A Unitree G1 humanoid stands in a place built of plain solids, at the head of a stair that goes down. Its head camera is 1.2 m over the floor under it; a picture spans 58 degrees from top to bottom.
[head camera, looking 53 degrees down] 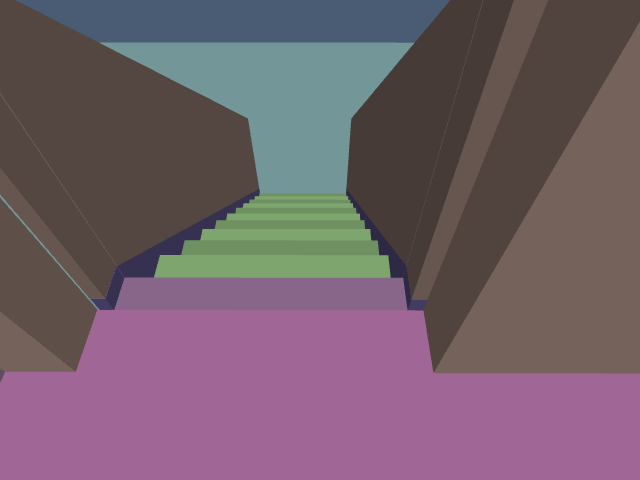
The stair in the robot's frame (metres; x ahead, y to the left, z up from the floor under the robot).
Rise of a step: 0.21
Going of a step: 0.24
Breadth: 0.91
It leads straight ahead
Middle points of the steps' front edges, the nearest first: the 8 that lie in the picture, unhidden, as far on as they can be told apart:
0.75 0.18 0.00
0.99 0.18 -0.21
1.23 0.18 -0.42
1.46 0.18 -0.64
1.70 0.18 -0.85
1.93 0.18 -1.06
2.17 0.18 -1.27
2.40 0.18 -1.48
